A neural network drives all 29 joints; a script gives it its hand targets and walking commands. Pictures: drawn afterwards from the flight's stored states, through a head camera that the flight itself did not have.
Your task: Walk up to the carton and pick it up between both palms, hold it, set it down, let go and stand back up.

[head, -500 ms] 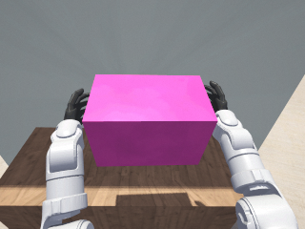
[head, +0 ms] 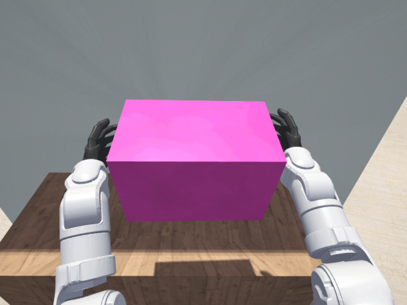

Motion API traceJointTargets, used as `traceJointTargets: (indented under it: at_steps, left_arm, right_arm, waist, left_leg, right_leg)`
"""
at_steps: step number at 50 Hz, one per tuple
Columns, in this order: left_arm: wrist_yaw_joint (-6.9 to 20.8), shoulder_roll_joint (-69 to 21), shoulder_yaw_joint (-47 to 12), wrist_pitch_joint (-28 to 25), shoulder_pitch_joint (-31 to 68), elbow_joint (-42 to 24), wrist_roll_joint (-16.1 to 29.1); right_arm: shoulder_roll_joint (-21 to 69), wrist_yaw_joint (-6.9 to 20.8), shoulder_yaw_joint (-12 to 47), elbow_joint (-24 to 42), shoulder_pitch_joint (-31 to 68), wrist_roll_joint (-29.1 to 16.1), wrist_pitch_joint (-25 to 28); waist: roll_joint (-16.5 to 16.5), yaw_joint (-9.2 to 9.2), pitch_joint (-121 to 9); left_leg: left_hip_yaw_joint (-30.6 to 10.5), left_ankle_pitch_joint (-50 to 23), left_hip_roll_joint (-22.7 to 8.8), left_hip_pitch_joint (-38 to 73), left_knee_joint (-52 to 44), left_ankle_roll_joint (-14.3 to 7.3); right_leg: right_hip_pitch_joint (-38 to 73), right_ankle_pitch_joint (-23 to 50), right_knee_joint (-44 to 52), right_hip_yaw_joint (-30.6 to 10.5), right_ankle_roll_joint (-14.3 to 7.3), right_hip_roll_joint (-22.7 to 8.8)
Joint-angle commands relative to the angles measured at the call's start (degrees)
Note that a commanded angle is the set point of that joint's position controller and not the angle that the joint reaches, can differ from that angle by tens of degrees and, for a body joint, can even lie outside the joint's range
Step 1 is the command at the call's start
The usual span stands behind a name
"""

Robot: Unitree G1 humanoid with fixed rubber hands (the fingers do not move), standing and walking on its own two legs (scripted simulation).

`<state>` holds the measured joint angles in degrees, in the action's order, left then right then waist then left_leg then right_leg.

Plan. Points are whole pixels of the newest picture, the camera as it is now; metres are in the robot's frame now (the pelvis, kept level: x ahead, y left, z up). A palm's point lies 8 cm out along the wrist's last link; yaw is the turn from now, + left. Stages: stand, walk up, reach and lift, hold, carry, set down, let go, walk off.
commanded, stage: hold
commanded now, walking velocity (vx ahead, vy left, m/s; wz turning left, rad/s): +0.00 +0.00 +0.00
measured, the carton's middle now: (196, 161) +0.37 +0.01 +0.15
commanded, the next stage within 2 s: none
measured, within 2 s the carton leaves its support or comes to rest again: neither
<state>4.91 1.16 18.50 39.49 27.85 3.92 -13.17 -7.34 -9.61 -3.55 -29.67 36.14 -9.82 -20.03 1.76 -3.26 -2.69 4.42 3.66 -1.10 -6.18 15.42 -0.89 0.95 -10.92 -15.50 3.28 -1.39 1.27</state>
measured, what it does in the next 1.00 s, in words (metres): stands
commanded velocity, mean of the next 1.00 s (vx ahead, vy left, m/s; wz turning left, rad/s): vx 0.00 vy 0.00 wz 0.00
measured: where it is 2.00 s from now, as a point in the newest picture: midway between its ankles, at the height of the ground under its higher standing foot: outside the picture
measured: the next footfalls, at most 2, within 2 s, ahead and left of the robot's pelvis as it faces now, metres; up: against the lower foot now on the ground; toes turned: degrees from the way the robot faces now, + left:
none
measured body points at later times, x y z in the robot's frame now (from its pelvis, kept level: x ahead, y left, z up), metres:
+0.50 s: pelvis +0.00 +0.00 +0.00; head -0.05 +0.02 +0.45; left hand +0.36 +0.19 +0.18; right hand +0.37 -0.18 +0.18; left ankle +0.06 +0.11 -0.75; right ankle -0.02 -0.10 -0.75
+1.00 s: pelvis +0.00 +0.00 +0.00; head -0.05 +0.02 +0.45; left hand +0.36 +0.18 +0.18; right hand +0.37 -0.19 +0.18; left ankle +0.06 +0.11 -0.75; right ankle -0.02 -0.10 -0.75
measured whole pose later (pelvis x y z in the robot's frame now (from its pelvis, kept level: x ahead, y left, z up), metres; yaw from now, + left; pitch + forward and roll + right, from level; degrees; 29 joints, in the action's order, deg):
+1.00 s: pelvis +0.00 +0.00 +0.00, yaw +0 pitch -5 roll +0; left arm 4.3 0.4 18.2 39.7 26.7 2.6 -13.1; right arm -8.1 -9.0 -2.9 -29.6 35.8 -10.3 -19.1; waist 1.6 -3.6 -2.5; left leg 4.6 4.0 -1.3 -6.3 15.8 -0.9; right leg 1.0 -10.8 -15.2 3.0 -1.4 1.4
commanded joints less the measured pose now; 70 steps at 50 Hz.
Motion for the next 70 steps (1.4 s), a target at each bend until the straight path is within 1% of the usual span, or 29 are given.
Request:
traceJointTargets:
  at_steps: [1,3,5,6,10,14,15,16,19,20,21,22,26,29,32,34,37,40,42,47,50,51,53,55,58,62,64,69,70]
  left_arm:
    - [6.1,-23.9,-28.2,-3.4,38.4,-7.3,8.2]
    - [5.8,-24.5,-29.2,-3.7,39.1,-8.1,8.7]
    - [5.4,-25.1,-30.0,-3.9,40.5,-9.0,9.2]
    - [5.3,-25.1,-30.4,-4.1,40.1,-9.2,9.5]
    - [5.3,-24.8,-29.7,-3.7,37.9,-8.1,8.8]
    - [5.3,-25.0,-29.6,-3.1,37.2,-8.4,8.4]
    - [5.1,-25.2,-30.0,-3.0,37.1,-9.3,8.4]
    - [5.1,-25.0,-29.9,-2.9,37.4,-9.2,8.6]
    - [4.8,-25.0,-30.7,-3.1,38.1,-10.5,8.9]
    - [4.8,-24.9,-31.0,-3.2,38.3,-11.1,9.3]
    - [4.7,-24.8,-31.0,-3.1,38.5,-10.4,9.2]
    - [4.7,-24.6,-30.4,-3.0,38.4,-9.4,8.7]
    - [4.5,-25.0,-30.7,-3.0,37.9,-10.2,9.1]
    - [4.4,-25.4,-31.7,-3.3,38.3,-11.6,9.7]
    - [4.4,-25.0,-31.8,-3.5,39.0,-11.6,9.9]
    - [4.5,-24.6,-30.4,-3.0,38.2,-9.7,8.9]
    - [4.8,-24.9,-29.4,-2.0,36.3,-8.9,7.9]
    - [5.0,-25.3,-30.1,-2.4,37.2,-9.7,8.8]
    - [5.2,-24.4,-29.6,-2.8,37.6,-9.9,8.6]
    - [5.7,-24.3,-29.3,-3.2,36.9,-10.3,8.5]
    - [5.3,-24.8,-30.2,-3.7,37.7,-10.8,9.1]
    - [5.2,-24.7,-30.4,-3.6,37.1,-10.5,8.9]
    - [5.3,-24.5,-30.3,-3.7,38.0,-11.0,9.3]
    - [5.3,-24.7,-29.9,-3.4,38.0,-9.9,8.7]
    - [5.5,-24.8,-30.0,-3.5,38.1,-9.6,9.1]
    - [5.4,-24.6,-29.1,-3.3,38.4,-8.5,8.2]
    - [5.6,-24.4,-29.1,-3.3,38.1,-7.7,8.5]
    - [5.1,-24.9,-30.1,-3.8,38.9,-10.2,9.0]
    - [5.1,-24.4,-29.5,-3.4,37.7,-9.0,8.5]
  right_arm:
    - [31.1,8.3,19.5,21.7,43.1,-4.1,5.4]
    - [31.1,8.6,18.7,21.0,42.9,-3.8,5.9]
    - [31.3,9.0,18.4,21.7,44.0,-3.6,6.4]
    - [31.6,9.0,18.9,22.5,43.9,-3.7,6.6]
    - [31.1,8.6,20.0,22.4,43.1,-4.4,6.4]
    - [30.0,8.8,19.2,21.9,42.7,-4.4,6.2]
    - [29.5,9.0,18.8,21.4,41.9,-4.6,6.1]
    - [29.7,9.1,19.1,21.8,42.4,-4.7,6.2]
    - [29.9,9.2,19.2,21.5,41.7,-4.7,6.0]
    - [30.4,9.2,19.8,23.1,42.5,-4.9,6.2]
    - [29.9,9.2,19.3,22.4,42.7,-4.8,6.1]
    - [29.7,9.3,18.7,20.7,42.1,-4.3,5.7]
    - [29.9,9.6,19.4,22.4,42.9,-4.8,6.1]
    - [30.1,9.5,19.6,24.0,43.1,-5.1,6.4]
    - [30.4,9.4,19.8,22.9,42.3,-4.9,6.1]
    - [30.1,9.5,19.2,21.1,42.1,-4.6,5.6]
    - [28.9,9.9,18.5,19.8,41.3,-4.4,5.4]
    - [29.9,9.6,19.0,22.4,42.6,-4.5,6.0]
    - [30.4,9.2,19.6,22.1,42.3,-4.6,5.9]
    - [30.9,8.5,21.3,23.8,42.4,-5.1,6.2]
    - [30.9,8.5,21.4,24.8,43.1,-5.3,6.6]
    - [30.4,8.5,21.0,23.4,41.5,-5.2,6.3]
    - [30.9,8.6,20.5,22.9,41.4,-5.0,6.1]
    - [30.5,8.8,19.6,21.6,41.3,-4.4,5.9]
    - [30.9,8.8,19.8,22.9,42.7,-4.4,6.3]
    - [31.0,9.0,18.8,19.8,41.6,-3.9,5.8]
    - [31.2,9.0,18.8,20.6,42.4,-3.6,6.0]
    - [31.1,9.2,19.3,21.1,42.2,-4.1,6.6]
    - [30.3,9.0,19.3,20.6,41.6,-4.2,6.4]
  waist:
    - [-1.9,0.34,-20.0]
    - [-2.9,-0.35,-20.9]
    - [-3.0,-0.34,-22.3]
    - [-2.6,-0.48,-23.3]
    - [-2.3,0.15,-22.9]
    - [-2.6,-0.09,-21.6]
    - [-3.6,-0.58,-20.9]
    - [-3.6,-0.29,-21.2]
    - [-3.7,-0.83,-22.1]
    - [-3.3,-0.28,-23.1]
    - [-4.0,-0.47,-22.3]
    - [-3.5,-0.4,-20.8]
    - [-3.3,0.14,-22.7]
    - [-3.1,-0.43,-24.6]
    - [-3.4,-0.66,-24.3]
    - [-3.1,-0.19,-21.1]
    - [-2.9,0.04,-19.8]
    - [-2.9,-0.51,-22.0]
    - [-1.7,-0.62,-22.5]
    - [-1.8,0.11,-23.2]
    - [-2.7,0.25,-24.2]
    - [-3.1,-0.27,-22.7]
    - [-1.9,-0.43,-21.6]
    - [-2.7,-0.53,-20.1]
    - [-2.4,-0.31,-22.1]
    - [-2.6,-0.53,-19.5]
    - [-1.7,-0.55,-20.6]
    - [-3.0,-0.52,-22.7]
    - [-2.8,-0.46,-22.0]
  left_leg:
    - [-1.8,-5.4,1.2,19.7,1.3,-0.5]
    - [-2.0,-5.4,0.9,20.4,1.4,-0.1]
    - [-1.9,-6.2,0.7,21.3,1.7,0.1]
    - [-2.1,-7.7,0.8,21.7,2.2,0.1]
    - [-2.1,-8.9,1.1,21.7,2.5,0.0]
    - [-2.0,-8.1,0.8,21.6,2.1,0.3]
    - [-2.2,-9.0,0.5,22.0,2.1,0.7]
    - [-2.0,-8.7,0.7,21.7,2.2,0.6]
    - [-2.2,-9.6,0.7,22.3,2.5,0.8]
    - [-2.1,-9.7,0.9,22.0,2.7,0.7]
    - [-2.2,-8.9,0.8,22.1,2.4,0.8]
    - [-2.2,-7.8,0.6,21.9,2.0,0.6]
    - [-2.1,-8.5,0.6,22.0,2.3,0.4]
    - [-2.3,-9.9,0.5,22.9,2.7,0.7]
    - [-2.4,-9.7,0.7,23.0,2.8,0.7]
    - [-2.2,-6.9,0.7,21.3,1.7,0.2]
    - [-2.0,-7.5,0.3,21.7,1.4,0.4]
    - [-2.0,-8.9,0.7,21.9,2.3,0.4]
    - [-1.9,-9.0,1.0,21.8,2.4,0.0]
    - [-1.9,-11.5,1.4,21.1,3.0,0.1]
    - [-2.1,-11.5,1.3,21.7,3.3,0.3]
    - [-2.2,-11.1,1.1,21.9,3.0,0.6]
    - [-2.1,-9.4,1.1,21.2,2.4,0.2]
    - [-1.9,-7.0,1.0,20.2,1.5,0.2]
    - [-1.9,-6.7,1.1,20.2,1.8,-0.1]
    - [-1.7,-5.3,1.0,19.8,1.1,-0.3]
    - [-1.7,-4.7,1.0,19.5,1.1,-0.7]
    - [-1.9,-8.2,1.0,20.9,2.1,0.1]
    - [-1.9,-8.3,1.0,21.4,2.1,0.1]
  right_leg:
    - [-11.0,9.5,3.9,-0.1,3.6,-0.2]
    - [-11.8,8.6,3.8,0.1,3.2,0.0]
    - [-12.6,8.1,3.9,0.4,3.0,0.2]
    - [-11.8,10.4,3.7,0.4,3.2,0.2]
    - [-10.1,12.9,3.3,0.2,3.5,0.2]
    - [-11.4,9.9,3.9,0.3,2.9,0.5]
    - [-12.0,10.0,3.8,0.5,2.6,0.7]
    - [-11.6,9.5,4.0,0.4,2.6,0.5]
    - [-11.5,11.1,3.7,0.3,2.7,0.5]
    - [-11.1,11.9,3.4,0.4,3.0,0.5]
    - [-11.8,10.9,3.5,0.3,2.8,0.4]
    - [-12.4,9.4,3.8,0.4,2.8,0.5]
    - [-12.3,9.8,3.8,0.2,2.5,0.6]
    - [-11.7,11.2,3.4,0.4,2.7,0.9]
    - [-11.9,11.9,3.3,0.3,2.9,0.6]
    - [-12.4,9.1,4.0,0.1,2.8,0.3]
    - [-12.2,8.1,4.3,0.2,2.2,0.6]
    - [-11.3,11.3,3.9,0.1,2.7,0.4]
    - [-10.1,13.6,3.4,0.1,3.3,0.3]
    - [-7.6,17.5,2.8,-0.1,3.6,0.3]
    - [-8.9,15.9,2.9,0.1,3.3,0.4]
    - [-9.5,14.7,3.2,0.1,3.1,0.5]
    - [-10.2,13.5,3.6,0.0,3.3,0.4]
    - [-11.0,11.1,3.9,0.0,3.1,0.1]
    - [-10.4,11.4,3.7,-0.1,3.2,0.1]
    - [-11.3,9.5,4.1,-0.1,3.1,-0.1]
    - [-10.5,9.8,4.0,-0.1,3.3,-0.1]
    - [-10.4,12.2,3.4,0.2,3.2,0.2]
    - [-10.1,12.4,3.6,0.1,3.1,0.2]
